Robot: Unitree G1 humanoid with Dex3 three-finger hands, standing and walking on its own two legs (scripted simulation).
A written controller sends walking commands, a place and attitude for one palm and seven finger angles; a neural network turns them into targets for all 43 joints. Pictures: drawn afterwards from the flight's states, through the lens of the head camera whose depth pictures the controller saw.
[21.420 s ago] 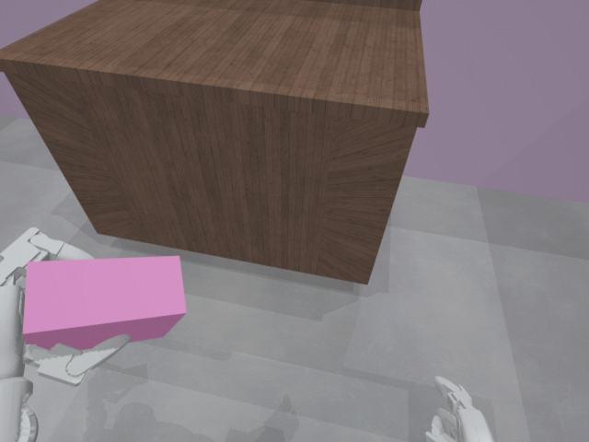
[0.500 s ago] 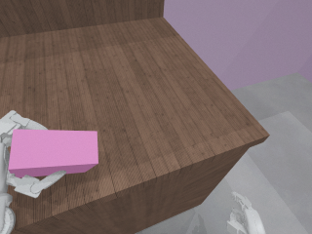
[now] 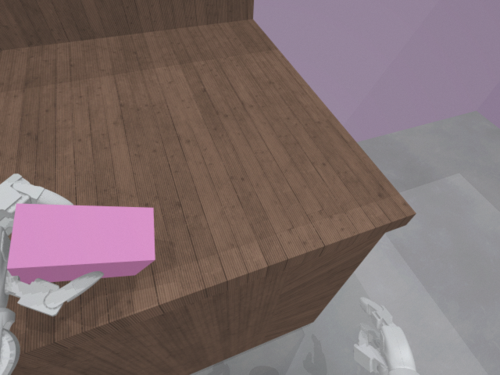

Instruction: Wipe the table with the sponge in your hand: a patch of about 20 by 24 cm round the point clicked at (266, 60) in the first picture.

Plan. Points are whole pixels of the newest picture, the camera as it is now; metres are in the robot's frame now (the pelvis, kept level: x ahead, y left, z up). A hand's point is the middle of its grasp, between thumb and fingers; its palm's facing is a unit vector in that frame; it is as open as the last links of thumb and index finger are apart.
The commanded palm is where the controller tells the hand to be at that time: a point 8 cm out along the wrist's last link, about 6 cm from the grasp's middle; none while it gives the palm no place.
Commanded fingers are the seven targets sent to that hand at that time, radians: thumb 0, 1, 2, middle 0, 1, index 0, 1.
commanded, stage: shuffle to correct the standing spot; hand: left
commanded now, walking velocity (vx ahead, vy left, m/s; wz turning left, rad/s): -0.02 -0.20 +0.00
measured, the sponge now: (107, 245) +0.24 +0.20 +0.13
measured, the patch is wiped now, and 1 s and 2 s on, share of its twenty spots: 0.00 0.00 0.00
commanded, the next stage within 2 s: none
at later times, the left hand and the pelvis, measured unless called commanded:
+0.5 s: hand (87, 250) +0.22 +0.21 +0.16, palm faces +0.33 -0.85 -0.41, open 10.6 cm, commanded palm +0.16 +0.25 +0.17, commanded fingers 0.00 0.10 1.30 -1.20 -1.60 -1.20 -1.60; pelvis +0.00 -0.03 -0.01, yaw +0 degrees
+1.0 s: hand (85, 252) +0.22 +0.21 +0.16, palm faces +0.32 -0.86 -0.40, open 10.5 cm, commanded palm +0.16 +0.25 +0.17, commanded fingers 0.00 0.10 1.30 -1.20 -1.60 -1.20 -1.60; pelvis +0.00 -0.03 -0.01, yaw +1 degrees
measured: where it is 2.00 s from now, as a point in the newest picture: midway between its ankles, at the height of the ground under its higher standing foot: outside the picture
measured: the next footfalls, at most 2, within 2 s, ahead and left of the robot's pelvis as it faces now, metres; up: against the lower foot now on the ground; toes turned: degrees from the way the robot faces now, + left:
none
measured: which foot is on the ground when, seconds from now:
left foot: down 0.00-1.00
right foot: down 0.00-1.00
